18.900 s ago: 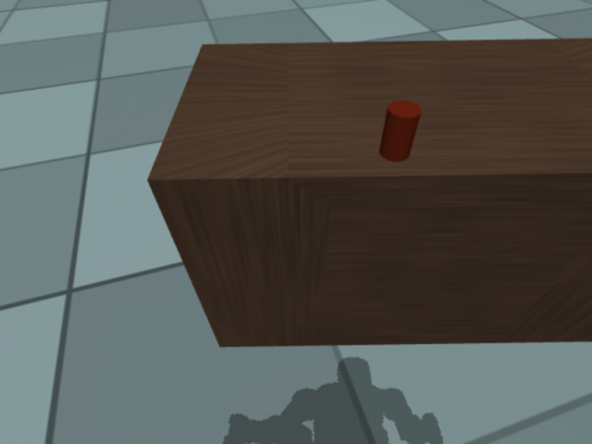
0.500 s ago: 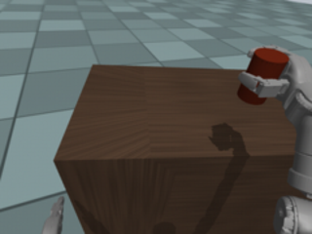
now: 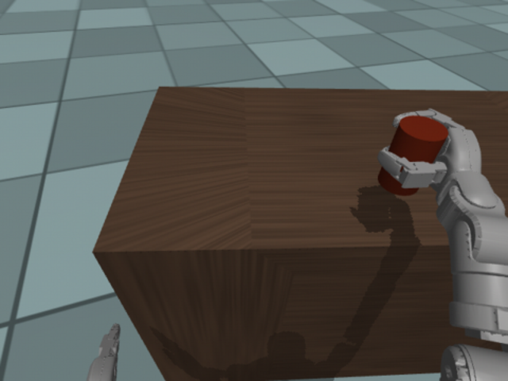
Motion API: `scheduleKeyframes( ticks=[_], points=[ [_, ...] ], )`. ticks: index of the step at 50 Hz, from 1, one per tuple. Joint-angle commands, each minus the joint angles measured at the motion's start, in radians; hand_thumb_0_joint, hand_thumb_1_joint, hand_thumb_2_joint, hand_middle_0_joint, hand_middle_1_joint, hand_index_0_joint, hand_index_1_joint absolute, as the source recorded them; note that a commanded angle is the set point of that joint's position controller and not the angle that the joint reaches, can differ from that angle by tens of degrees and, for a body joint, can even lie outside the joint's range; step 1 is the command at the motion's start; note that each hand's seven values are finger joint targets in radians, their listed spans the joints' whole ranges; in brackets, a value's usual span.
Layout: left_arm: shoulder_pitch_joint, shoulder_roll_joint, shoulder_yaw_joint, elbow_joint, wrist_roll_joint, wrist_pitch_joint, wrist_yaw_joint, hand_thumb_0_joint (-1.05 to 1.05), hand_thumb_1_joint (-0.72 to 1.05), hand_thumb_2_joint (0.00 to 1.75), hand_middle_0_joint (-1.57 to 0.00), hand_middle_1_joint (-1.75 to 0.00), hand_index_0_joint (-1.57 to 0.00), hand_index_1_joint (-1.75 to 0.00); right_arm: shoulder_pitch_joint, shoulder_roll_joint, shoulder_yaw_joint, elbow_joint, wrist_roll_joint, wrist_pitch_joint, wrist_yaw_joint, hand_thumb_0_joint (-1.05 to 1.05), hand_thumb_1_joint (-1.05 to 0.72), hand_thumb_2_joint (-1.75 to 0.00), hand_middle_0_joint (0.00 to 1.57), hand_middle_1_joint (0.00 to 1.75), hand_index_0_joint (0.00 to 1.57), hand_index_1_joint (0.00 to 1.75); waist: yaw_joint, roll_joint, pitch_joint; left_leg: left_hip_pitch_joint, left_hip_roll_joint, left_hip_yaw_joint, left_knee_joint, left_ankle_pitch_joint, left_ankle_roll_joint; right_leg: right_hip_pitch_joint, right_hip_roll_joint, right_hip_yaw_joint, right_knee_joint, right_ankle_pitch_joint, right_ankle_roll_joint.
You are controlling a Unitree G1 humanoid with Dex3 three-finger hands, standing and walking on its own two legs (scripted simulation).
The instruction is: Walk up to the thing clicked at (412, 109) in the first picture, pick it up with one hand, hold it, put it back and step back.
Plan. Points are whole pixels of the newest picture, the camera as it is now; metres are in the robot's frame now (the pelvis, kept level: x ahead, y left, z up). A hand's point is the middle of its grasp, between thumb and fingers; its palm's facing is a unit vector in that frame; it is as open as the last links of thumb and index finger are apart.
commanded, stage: crouch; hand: right
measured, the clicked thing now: (409, 157) +0.38 -0.20 +0.21
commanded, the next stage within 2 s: lower in 0.34 s
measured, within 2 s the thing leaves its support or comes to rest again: rests again in 1.54 s
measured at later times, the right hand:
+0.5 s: hand (391, 156) +0.41 -0.19 +0.19, palm faces +0.17 +0.99 -0.02, open 8.7 cm
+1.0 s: hand (376, 182) +0.42 -0.18 +0.13, palm faces +0.15 +0.99 -0.01, open 8.7 cm
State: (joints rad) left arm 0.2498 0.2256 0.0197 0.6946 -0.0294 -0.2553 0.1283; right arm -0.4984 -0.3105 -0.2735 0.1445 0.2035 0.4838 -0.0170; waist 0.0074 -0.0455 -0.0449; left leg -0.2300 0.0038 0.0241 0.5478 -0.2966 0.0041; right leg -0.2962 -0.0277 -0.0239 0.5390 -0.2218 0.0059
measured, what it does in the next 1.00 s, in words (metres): stands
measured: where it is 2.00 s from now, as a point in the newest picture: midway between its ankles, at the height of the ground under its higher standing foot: outside the picture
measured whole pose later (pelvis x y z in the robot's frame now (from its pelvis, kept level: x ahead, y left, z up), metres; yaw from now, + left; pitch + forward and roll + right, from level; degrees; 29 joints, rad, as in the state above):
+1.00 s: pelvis +0.01 +0.00 +0.00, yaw +1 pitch +3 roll +0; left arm 0.22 0.22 0.05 0.63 -0.02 -0.18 0.10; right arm -0.48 -0.30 -0.27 0.55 0.16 0.02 0.03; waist 0.05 -0.01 -0.04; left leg -0.30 -0.01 0.01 0.55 -0.29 0.01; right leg -0.36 -0.04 -0.04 0.54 -0.23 0.01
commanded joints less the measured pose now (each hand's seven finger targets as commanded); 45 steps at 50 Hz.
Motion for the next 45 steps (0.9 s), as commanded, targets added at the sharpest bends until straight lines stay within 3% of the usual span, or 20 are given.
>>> scheduleKeyframes(
  ticks=[1,2,3,6,10,15,18,19,21,24,26,27,30,31,35,38,40,42,43,45],
  points=[
    [-0.222,0.195,0.101,-0.171,0.014,-0.065,0.017,0.0,-0.51,0.04,-0.06,-0.06,-0.06,-0.05,-0.667,-0.268,-0.053,-0.205,-0.003,-0.134,0.012,0.0,-0.25,-1.38,1.34,1.5,1.39,1.5,0.021,-0.064,-0.315,-0.081,-0.01,0.016,-0.095,0.163,0.003,0.248,0.007,0.025,-0.063,0.096,-0.018],
    [-0.153,0.168,0.088,-0.095,0.016,-0.058,0.016,0.0,-0.51,0.04,-0.06,-0.06,-0.07,-0.05,-0.657,-0.251,-0.038,-0.192,-0.009,-0.145,0.017,0.0,-0.25,-1.38,1.34,1.49,1.38,1.49,0.027,-0.077,-0.283,-0.095,-0.011,0.017,-0.095,0.159,0.006,0.251,0.007,0.027,-0.065,0.1,-0.016],
    [-0.161,0.135,0.059,-0.153,0.011,-0.063,0.01,0.0,-0.51,0.03,-0.06,-0.06,-0.07,-0.05,-0.624,-0.225,-0.037,-0.134,-0.008,-0.153,0.021,0.0,-0.27,-1.37,1.34,1.48,1.38,1.48,0.03,-0.035,-0.28,-0.084,-0.011,0.021,-0.099,0.169,0.002,0.241,0.008,0.026,-0.062,0.106,-0.02],
    [-0.099,0.083,0.025,-0.17,0.005,-0.055,-0.002,0.0,-0.51,0.04,-0.06,-0.06,-0.07,-0.05,-0.582,-0.234,-0.071,-0.094,0.008,-0.18,0.035,0.0,-0.23,-1.35,1.31,1.46,1.35,1.46,0.022,0.043,-0.297,-0.042,-0.013,0.022,-0.088,0.252,-0.009,0.228,0.015,0.014,-0.047,0.179,-0.031],
    [-0.062,0.145,0.1,-0.192,0.004,-0.038,-0.018,0.0,-0.52,0.04,-0.06,-0.06,-0.06,-0.05,-0.588,-0.271,-0.092,-0.057,0.001,-0.211,0.046,0.0,-0.28,-1.37,1.34,1.48,1.38,1.48,0.026,0.008,-0.297,-0.048,-0.01,0.016,-0.085,0.298,-0.012,0.235,0.018,0.004,-0.049,0.226,-0.029],
    [-0.117,0.094,0.064,-0.195,-0.001,-0.032,-0.039,0.0,-0.53,0.05,-0.06,-0.05,-0.06,-0.05,-0.643,-0.286,-0.09,-0.11,-0.012,-0.271,0.032,0.0,-0.31,-1.36,1.35,1.47,1.38,1.47,0.005,-0.048,-0.257,-0.055,-0.009,0.003,-0.1,0.212,-0.001,0.194,0.018,0.001,-0.061,0.141,-0.023],
    [-0.153,0.146,0.105,-0.245,0.001,-0.041,-0.033,0.0,-0.53,0.05,-0.06,-0.06,-0.06,-0.05,-0.669,-0.301,-0.098,-0.13,-0.009,-0.308,0.028,0.0,-0.29,-1.35,1.33,1.46,1.36,1.46,0.017,-0.01,-0.336,-0.034,-0.01,-0.001,-0.094,0.238,-0.003,0.23,0.014,0.006,-0.05,0.157,-0.026],
    [-0.178,0.111,0.061,-0.259,0.004,-0.041,-0.033,0.0,-0.53,0.05,-0.06,-0.05,-0.06,-0.05,-0.675,-0.269,-0.071,-0.13,-0.01,-0.321,0.034,0.0,-0.29,-1.34,1.32,1.45,1.36,1.45,0.015,0.003,-0.354,-0.03,-0.009,-0.001,-0.093,0.24,-0.004,0.234,0.015,0.007,-0.045,0.161,-0.028],
    [-0.189,0.118,0.06,-0.243,0.002,-0.039,-0.024,0.0,-0.53,0.05,-0.05,-0.05,-0.06,-0.05,-0.625,-0.23,-0.048,-0.056,-0.004,-0.328,0.041,0.0,-0.3,-1.35,1.34,1.46,1.37,1.46,0.014,0.029,-0.364,-0.03,-0.011,0.0,-0.087,0.266,-0.006,0.247,0.013,0.011,-0.038,0.191,-0.029],
    [-0.19,0.212,0.134,-0.275,0.007,-0.037,-0.003,0.0,-0.53,0.05,-0.05,-0.05,-0.05,-0.05,-0.661,-0.302,-0.088,-0.059,-0.005,-0.341,0.044,0.0,-0.35,-1.38,1.37,1.5,1.4,1.5,0.024,0.021,-0.439,-0.029,-0.012,0.004,-0.078,0.314,-0.009,0.303,0.01,0.012,-0.025,0.255,-0.026],
    [-0.077,0.144,0.089,-0.166,0.008,-0.017,-0.012,0.0,-0.53,0.05,-0.05,-0.05,-0.05,-0.05,-0.579,-0.245,-0.053,0.022,-0.009,-0.343,0.048,0.0,-0.35,-1.39,1.38,1.51,1.41,1.51,0.021,-0.006,-0.322,-0.057,-0.011,0.006,-0.088,0.286,-0.005,0.237,0.017,0.007,-0.041,0.217,-0.025],
    [-0.093,0.088,0.037,-0.189,0.005,-0.018,-0.021,0.0,-0.52,0.05,-0.05,-0.05,-0.05,-0.05,-0.514,-0.203,-0.048,0.12,-0.008,-0.343,0.052,0.0,-0.32,-1.39,1.38,1.51,1.41,1.51,0.021,0.018,-0.286,-0.072,-0.015,0.011,-0.094,0.259,-0.005,0.213,0.012,0.007,-0.05,0.19,-0.026],
    [-0.081,0.115,0.074,-0.188,0.008,-0.011,-0.029,0.0,-0.53,0.05,-0.05,-0.05,-0.05,-0.05,-0.536,-0.267,-0.083,0.069,-0.015,-0.383,0.054,0.0,-0.32,-1.36,1.34,1.47,1.38,1.47,0.019,0.017,-0.262,-0.063,-0.008,-0.002,-0.105,0.234,-0.01,0.174,0.021,-0.005,-0.061,0.142,-0.029],
    [-0.099,0.113,0.065,-0.229,0.006,-0.015,-0.034,0.0,-0.53,0.05,-0.05,-0.05,-0.05,-0.05,-0.524,-0.249,-0.082,0.111,-0.014,-0.388,0.056,0.0,-0.34,-1.37,1.36,1.48,1.39,1.48,0.03,0.042,-0.284,-0.056,-0.007,-0.006,-0.101,0.262,-0.014,0.18,0.022,-0.008,-0.056,0.161,-0.033],
    [-0.074,0.155,0.117,-0.218,0.008,-0.013,-0.038,0.0,-0.53,0.05,-0.05,-0.05,-0.05,-0.05,-0.575,-0.271,-0.081,0.033,-0.018,-0.455,0.048,0.0,-0.32,-1.36,1.35,1.48,1.39,1.48,0.041,-0.005,-0.284,-0.071,-0.01,-0.009,-0.093,0.246,-0.007,0.193,0.019,-0.007,-0.055,0.143,-0.028],
    [-0.103,0.103,0.072,-0.249,0.007,-0.016,-0.039,0.0,-0.53,0.05,-0.05,-0.05,-0.05,-0.05,-0.612,-0.268,-0.076,-0.033,-0.015,-0.512,0.041,0.0,-0.32,-1.35,1.35,1.48,1.39,1.48,0.032,-0.026,-0.326,-0.061,-0.011,-0.012,-0.086,0.24,-0.004,0.21,0.017,-0.006,-0.044,0.143,-0.026],
    [-0.109,0.127,0.09,-0.25,0.009,-0.013,-0.032,0.0,-0.53,0.05,-0.05,-0.05,-0.05,-0.05,-0.541,-0.22,-0.051,0.04,-0.006,-0.528,0.046,0.0,-0.32,-1.36,1.36,1.48,1.39,1.48,0.044,0.004,-0.348,-0.054,-0.014,-0.009,-0.076,0.29,-0.009,0.219,0.014,0.001,-0.029,0.196,-0.029],
    [-0.133,0.143,0.095,-0.282,0.011,-0.01,-0.027,0.0,-0.54,0.06,-0.05,-0.05,-0.05,-0.05,-0.573,-0.264,-0.07,-0.007,-0.011,-0.551,0.047,0.0,-0.33,-1.37,1.37,1.5,1.4,1.5,0.041,-0.019,-0.437,-0.028,-0.01,-0.014,-0.06,0.35,-0.012,0.254,0.015,0.001,-0.008,0.263,-0.029],
    [-0.118,0.122,0.076,-0.259,0.012,-0.003,-0.025,0.0,-0.54,0.06,-0.05,-0.05,-0.05,-0.05,-0.577,-0.269,-0.065,-0.011,-0.017,-0.558,0.045,0.0,-0.34,-1.37,1.37,1.49,1.4,1.49,0.034,-0.039,-0.429,-0.031,-0.009,-0.016,-0.056,0.361,-0.011,0.252,0.017,0.0,-0.003,0.281,-0.028],
    [-0.117,0.145,0.096,-0.22,0.012,0.015,-0.02,0.0,-0.53,0.05,-0.05,-0.05,-0.05,-0.05,-0.516,-0.239,-0.053,0.079,-0.014,-0.557,0.045,0.0,-0.34,-1.39,1.39,1.51,1.42,1.51,0.046,-0.025,-0.378,-0.054,-0.009,-0.016,-0.064,0.342,-0.011,0.227,0.019,0.0,-0.01,0.248,-0.031]
  ],
)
